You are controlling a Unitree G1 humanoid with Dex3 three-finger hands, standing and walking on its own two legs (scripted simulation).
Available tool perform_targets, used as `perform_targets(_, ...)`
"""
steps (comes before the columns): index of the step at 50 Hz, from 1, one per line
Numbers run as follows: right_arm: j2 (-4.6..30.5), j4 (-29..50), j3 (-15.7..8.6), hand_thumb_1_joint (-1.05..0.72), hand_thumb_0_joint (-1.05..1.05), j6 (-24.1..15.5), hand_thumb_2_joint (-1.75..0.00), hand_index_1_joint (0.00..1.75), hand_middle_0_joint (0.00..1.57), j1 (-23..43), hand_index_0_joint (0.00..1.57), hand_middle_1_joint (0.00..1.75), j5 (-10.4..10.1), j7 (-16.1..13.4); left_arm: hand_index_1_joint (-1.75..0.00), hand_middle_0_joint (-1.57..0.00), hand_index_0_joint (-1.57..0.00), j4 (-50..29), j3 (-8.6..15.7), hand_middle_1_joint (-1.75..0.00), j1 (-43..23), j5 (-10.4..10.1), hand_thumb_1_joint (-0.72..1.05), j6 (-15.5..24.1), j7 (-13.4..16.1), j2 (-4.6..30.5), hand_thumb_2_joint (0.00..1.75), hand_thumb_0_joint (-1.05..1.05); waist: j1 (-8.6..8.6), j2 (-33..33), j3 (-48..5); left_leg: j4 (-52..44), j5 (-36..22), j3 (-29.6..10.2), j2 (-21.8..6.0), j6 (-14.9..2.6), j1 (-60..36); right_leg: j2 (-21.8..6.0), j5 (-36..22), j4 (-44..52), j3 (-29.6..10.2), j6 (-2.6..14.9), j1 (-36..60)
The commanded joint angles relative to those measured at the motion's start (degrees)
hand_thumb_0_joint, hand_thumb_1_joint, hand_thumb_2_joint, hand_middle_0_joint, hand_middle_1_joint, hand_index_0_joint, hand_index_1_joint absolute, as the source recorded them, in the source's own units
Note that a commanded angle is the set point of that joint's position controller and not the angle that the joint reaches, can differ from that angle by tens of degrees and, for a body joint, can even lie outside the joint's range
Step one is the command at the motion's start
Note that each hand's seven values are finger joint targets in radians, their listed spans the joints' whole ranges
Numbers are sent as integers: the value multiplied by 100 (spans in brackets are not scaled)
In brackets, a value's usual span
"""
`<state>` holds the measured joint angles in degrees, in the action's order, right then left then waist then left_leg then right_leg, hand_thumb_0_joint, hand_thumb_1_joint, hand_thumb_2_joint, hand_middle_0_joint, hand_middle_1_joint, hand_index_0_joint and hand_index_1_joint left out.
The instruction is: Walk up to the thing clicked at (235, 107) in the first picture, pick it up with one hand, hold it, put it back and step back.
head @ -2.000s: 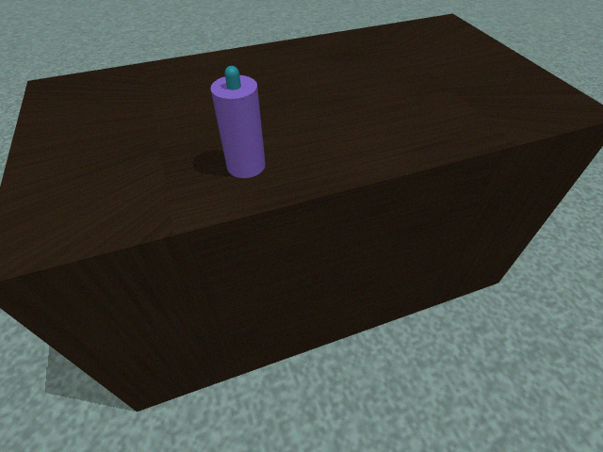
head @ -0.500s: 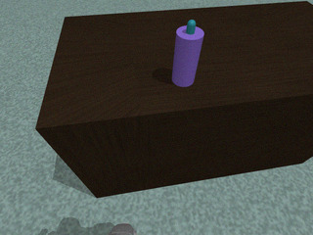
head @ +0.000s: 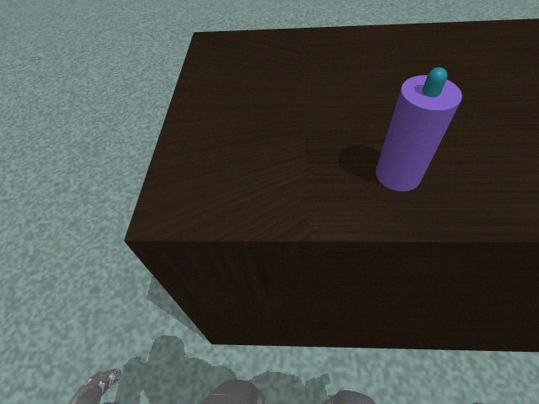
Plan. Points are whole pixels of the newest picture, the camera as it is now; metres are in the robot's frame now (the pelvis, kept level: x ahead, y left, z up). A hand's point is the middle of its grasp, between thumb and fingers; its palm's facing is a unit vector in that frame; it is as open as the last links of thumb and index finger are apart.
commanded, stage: walk up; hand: right
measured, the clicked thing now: (415, 130) +0.50 -0.19 +0.10
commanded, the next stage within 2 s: stand in 1.90 s
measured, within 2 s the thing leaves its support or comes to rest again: neither
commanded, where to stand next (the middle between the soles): +0.05 +0.00 m, yaw +2 degrees
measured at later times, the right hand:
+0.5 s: hand out of the picture +0.13 -0.24 -0.14, palm faces -0.10 +0.90 -0.42, open 7.4 cm
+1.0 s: hand out of the picture +0.08 -0.24 -0.13, palm faces -0.10 +0.93 -0.35, open 7.4 cm
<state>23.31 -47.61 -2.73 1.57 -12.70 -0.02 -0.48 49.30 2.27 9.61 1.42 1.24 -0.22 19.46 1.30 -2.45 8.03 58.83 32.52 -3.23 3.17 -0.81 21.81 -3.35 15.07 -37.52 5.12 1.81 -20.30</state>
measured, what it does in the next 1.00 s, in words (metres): steps on the spot: left foot, then right foot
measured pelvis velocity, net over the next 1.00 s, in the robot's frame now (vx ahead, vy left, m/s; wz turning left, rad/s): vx -0.03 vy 0.01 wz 0.08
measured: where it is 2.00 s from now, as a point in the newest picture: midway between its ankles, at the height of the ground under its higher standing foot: outside the picture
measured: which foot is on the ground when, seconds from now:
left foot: up 0.00-0.12, down 0.14-1.00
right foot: down 0.00-0.18, up 0.20-0.44, down 0.46-1.00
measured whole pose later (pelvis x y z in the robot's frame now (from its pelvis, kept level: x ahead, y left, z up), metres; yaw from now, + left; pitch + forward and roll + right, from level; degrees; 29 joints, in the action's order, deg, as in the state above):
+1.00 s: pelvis -0.03 +0.01 +0.02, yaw +4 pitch -3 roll +0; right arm 20.6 -63.2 -0.1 -0.8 -5.5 0.8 0.4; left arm 63.5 1.1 4.2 0.4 0.2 -1.4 20.2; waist 0.1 -0.2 3.8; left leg 23.3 10.8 -3.3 -1.0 1.7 9.4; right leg -2.2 11.4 -22.8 1.0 -1.7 -8.2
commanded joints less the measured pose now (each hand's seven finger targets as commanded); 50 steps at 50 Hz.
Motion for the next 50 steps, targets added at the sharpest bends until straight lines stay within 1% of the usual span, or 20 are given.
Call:
perform_targets(1,957,171,-292,-90,0,-151,-90,30,20,-567,20,30,-23,-23,-30,-20,-20,-417,469,-30,49,36,90,80,129,1636,90,0,39,1203,-1069,-575,-188,104,-224,98,322,-1257,-1749,1111,-1391,1099,1276)
perform_targets(5,817,89,-270,-90,0,-282,-90,30,20,-532,20,30,32,-53,-30,-20,-20,-433,458,-30,-56,15,90,-82,72,1694,90,0,-43,1450,-1257,-2349,-957,489,-116,90,-409,-1102,-2144,338,-938,1013,1147)
perform_targets(7,936,-48,-325,-90,0,-387,-90,30,20,-652,20,30,102,-123,-30,-20,-20,-473,357,-30,-158,-91,90,-175,47,1481,90,0,-201,937,-1340,-3357,-2291,395,-156,-1,-1128,-914,-1902,-436,-671,626,684)
perform_targets(8,1311,12,-408,-90,0,-429,-90,30,20,-466,20,30,177,-155,-30,-20,-20,-505,266,-30,-94,-136,90,-216,39,1202,90,0,-121,102,-1256,-3494,-2743,-874,-958,-290,-1398,-534,-975,-1041,-444,249,-111)
perform_targets(9,1714,185,-449,-90,0,-478,-90,30,20,-76,20,30,220,-169,-30,-20,-20,-523,226,-30,-59,-162,90,-270,26,975,90,0,35,-734,-1036,-3683,-3418,-2545,-2141,-831,-1499,163,1210,-1328,-284,-61,-1024)
perform_targets(10,1951,127,-462,-90,0,-480,-90,30,20,-44,20,30,112,-175,-30,-20,-20,-392,340,-30,-413,-110,90,-328,107,1395,90,0,-300,-681,-937,-3665,-3502,-2831,-2615,-1545,-502,-64,1988,-1810,-937,-109,-347)
perform_targets(11,1779,137,-441,-90,0,-490,-90,30,20,158,20,30,107,-194,-30,-20,-20,-336,366,-30,-423,-120,90,-338,93,1513,90,0,-178,-525,-614,-3647,-3712,-2609,-2489,-1628,-186,-129,1844,-2047,-973,-88,-187)
perform_targets(13,1390,175,-278,-90,0,-512,-90,30,20,570,20,30,119,-231,-30,-20,-20,-168,342,-30,-140,-216,90,-302,46,1318,90,0,73,-570,-582,-3144,-4755,-1282,-1732,-1165,-754,-21,1558,-1831,-1053,-16,-416)
perform_targets(14,1304,142,-240,-90,0,-533,-90,30,20,487,20,30,105,-235,-30,-20,-20,-122,321,-30,-26,-230,90,-272,41,1324,90,0,77,-692,-685,-2962,-5335,-1017,-1593,-1006,-1139,6,1412,-1584,-930,-14,-529)
perform_targets(18,1326,-90,-237,-90,0,-483,-90,30,20,12,20,30,79,-211,-30,-20,-20,-58,246,-30,-353,-181,90,-187,43,1184,90,0,-227,-1012,-1081,-2582,-6223,-961,-1404,-863,-1926,117,1277,-477,-426,-79,-184)
perform_targets(21,1351,-62,-232,-90,0,-378,-90,30,20,211,20,30,8,-209,-30,-20,-20,185,223,-30,-96,-135,90,-77,81,1228,90,0,-108,-772,-1351,-2131,-5753,-648,-1180,-706,-1696,190,141,862,-335,-3,677)
perform_targets(23,1136,20,-175,-90,0,-352,-90,30,20,463,20,30,-99,-191,-30,-20,-20,366,296,-30,141,-81,90,9,120,1615,90,0,23,-18,-1695,-1808,-4490,-450,-888,-314,-796,-346,-2331,842,-926,242,1881)
perform_targets(24,981,84,-111,-90,0,-364,-90,30,20,538,20,30,-133,-172,-30,-20,-20,384,327,-30,172,-71,90,47,135,1762,90,0,65,404,-1682,-1690,-3568,-315,-678,-179,-307,-789,-2875,811,-1379,447,2207)
perform_targets(25,901,-23,-110,-90,0,-323,-90,30,20,487,20,30,-105,-178,-30,-20,-20,310,310,-30,-189,-114,90,38,105,1937,90,0,-53,740,-1517,-1790,-2157,-4,-418,-80,-542,-1320,-2537,891,-1797,883,1474)
perform_targets(26,888,-227,-133,-90,0,-310,-90,30,20,323,20,30,-63,-178,-30,-20,-20,239,272,-30,-571,-117,90,34,66,1837,90,0,-262,935,-1262,-2117,-1793,10,-491,-43,-1018,-1311,-2247,865,-1670,858,913)
perform_targets(28,1094,-392,-183,-90,0,-381,-90,30,20,419,20,30,-2,-119,-30,-20,-20,229,175,-30,-723,-134,90,-23,43,1543,90,0,-280,734,-1037,-2888,-2730,-461,-719,-193,-1342,-629,-1451,688,-953,280,531)
perform_targets(30,1239,-427,-152,-90,0,-425,-90,30,20,742,20,30,16,-70,-30,-20,-20,379,143,-30,-544,-127,90,-42,31,1389,90,0,-54,564,-950,-3052,-3062,-997,-1150,-489,-1037,-221,-790,586,-667,2,741)
perform_targets(35,1030,-705,-26,-90,0,-428,-90,30,20,931,20,30,24,-25,-30,-20,-20,600,134,-30,-767,-158,90,8,12,1447,90,0,-95,318,-859,-3365,-2743,-426,-726,-141,-919,-453,-767,1212,-971,107,1122)
perform_targets(45,876,-1110,33,-90,0,-393,-90,30,20,1127,20,30,53,32,-30,-20,-20,1020,121,-30,-837,-119,90,-1,-26,1373,90,0,-47,270,-705,-4054,-2041,-491,-809,-32,-973,-372,23,1985,-915,-21,1270)
perform_targets(50,842,-1255,22,-90,0,-384,-90,30,20,984,20,30,63,40,-30,-20,-20,1062,148,-30,-928,-106,90,39,-24,1343,90,0,-120,340,-973,-3993,-2397,-360,-794,10,-1267,-431,-155,2159,-949,-21,1338)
